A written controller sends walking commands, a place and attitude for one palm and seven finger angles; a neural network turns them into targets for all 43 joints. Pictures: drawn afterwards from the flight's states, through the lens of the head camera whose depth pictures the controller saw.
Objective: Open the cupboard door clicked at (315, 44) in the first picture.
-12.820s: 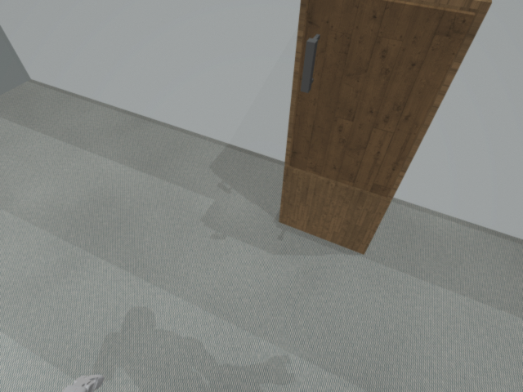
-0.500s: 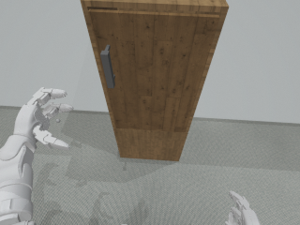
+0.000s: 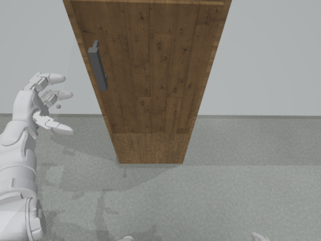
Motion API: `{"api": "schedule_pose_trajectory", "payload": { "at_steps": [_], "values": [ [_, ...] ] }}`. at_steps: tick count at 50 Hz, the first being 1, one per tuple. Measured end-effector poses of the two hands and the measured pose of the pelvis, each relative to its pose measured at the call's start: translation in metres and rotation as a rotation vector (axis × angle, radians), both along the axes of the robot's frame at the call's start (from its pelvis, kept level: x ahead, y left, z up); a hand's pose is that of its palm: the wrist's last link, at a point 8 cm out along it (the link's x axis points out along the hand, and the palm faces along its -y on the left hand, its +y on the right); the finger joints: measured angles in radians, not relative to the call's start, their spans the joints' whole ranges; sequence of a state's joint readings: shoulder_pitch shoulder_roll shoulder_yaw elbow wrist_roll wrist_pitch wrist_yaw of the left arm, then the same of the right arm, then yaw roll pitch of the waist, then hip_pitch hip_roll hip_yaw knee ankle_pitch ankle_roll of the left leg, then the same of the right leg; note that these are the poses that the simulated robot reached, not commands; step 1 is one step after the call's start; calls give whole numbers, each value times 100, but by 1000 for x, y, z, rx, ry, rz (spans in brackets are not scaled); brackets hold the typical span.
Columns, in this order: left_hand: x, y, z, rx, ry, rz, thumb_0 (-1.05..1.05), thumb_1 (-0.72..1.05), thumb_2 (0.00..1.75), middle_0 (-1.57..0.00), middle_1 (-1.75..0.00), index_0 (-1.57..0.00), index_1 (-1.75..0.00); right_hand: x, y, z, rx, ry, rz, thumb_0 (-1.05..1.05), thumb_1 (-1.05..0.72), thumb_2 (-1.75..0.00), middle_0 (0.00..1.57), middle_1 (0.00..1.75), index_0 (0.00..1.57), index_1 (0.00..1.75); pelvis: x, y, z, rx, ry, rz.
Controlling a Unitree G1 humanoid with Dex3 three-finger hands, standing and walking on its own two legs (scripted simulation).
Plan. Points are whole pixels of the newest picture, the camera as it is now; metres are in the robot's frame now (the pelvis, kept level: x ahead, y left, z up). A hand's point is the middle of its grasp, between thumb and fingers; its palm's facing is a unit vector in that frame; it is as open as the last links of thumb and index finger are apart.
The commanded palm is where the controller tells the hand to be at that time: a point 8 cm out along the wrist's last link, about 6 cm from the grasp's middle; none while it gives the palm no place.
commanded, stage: move the hooked fingers beside the handle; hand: left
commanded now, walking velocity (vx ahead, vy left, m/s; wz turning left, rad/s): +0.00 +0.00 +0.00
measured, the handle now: (100, 66) +0.58 +0.19 +0.09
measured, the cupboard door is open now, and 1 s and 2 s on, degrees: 0 0 0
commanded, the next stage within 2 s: slide the fingers in behind the handle in 1.62 s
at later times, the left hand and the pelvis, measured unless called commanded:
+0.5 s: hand (67, 83) +0.49 +0.26 +0.10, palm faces +0.00 -1.00 -0.03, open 14.0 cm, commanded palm +0.47 +0.31 +0.10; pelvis +0.00 +0.00 -0.01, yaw -1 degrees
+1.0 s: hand (74, 69) +0.55 +0.26 +0.10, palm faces -0.01 -1.00 +0.00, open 14.0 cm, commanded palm +0.52 +0.30 +0.09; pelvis +0.02 +0.01 -0.02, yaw -3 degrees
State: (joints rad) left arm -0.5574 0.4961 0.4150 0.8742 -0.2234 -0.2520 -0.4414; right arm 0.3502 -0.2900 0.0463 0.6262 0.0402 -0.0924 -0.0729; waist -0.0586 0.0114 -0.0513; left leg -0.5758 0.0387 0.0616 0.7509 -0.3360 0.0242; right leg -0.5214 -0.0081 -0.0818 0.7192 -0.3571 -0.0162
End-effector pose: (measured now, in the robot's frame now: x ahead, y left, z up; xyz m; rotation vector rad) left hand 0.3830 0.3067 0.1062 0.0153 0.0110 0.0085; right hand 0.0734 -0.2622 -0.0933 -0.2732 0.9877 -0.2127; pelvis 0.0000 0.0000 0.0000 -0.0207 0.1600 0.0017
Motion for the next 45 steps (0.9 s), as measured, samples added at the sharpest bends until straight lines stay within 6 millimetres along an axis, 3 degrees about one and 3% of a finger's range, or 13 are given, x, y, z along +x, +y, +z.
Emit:
{"api": "schedule_pose_trajectory", "payload": {
  "at_steps": [12, 25, 33, 45],
  "values": [
    [41, -5, -1, -5, 14, -2, -2, -50, 30, -30, -120, -30, -120, -24, -7, -8, -15, 106, -42, 1, -91, -90, 21, 30, 21, 30, 0, -2, -6, -4, 51, -6],
    [81, 4, -2, 11, 32, -3, -2, -50, 30, -30, -120, -30, -120, -65, -12, -10, -44, 259, -113, 1, -91, -90, 21, 30, 21, 30, 2, -1, -13, -17, 116, -12],
    [107, 2, -1, -5, 26, -17, -2, -50, 30, -30, -120, -29, -120, -87, -7, -9, -50, 349, -148, 1, -91, -90, 21, 30, 21, 30, 6, 3, -15, -24, 154, -18],
    [141, 5, -4, 4, 44, -8, -2, -50, 30, -30, -120, -29, -120, -104, 8, -7, -44, 430, -181, 1, -91, -90, 21, 30, 21, 30, 12, 10, -19, -36, 200, -24]
  ]
}}
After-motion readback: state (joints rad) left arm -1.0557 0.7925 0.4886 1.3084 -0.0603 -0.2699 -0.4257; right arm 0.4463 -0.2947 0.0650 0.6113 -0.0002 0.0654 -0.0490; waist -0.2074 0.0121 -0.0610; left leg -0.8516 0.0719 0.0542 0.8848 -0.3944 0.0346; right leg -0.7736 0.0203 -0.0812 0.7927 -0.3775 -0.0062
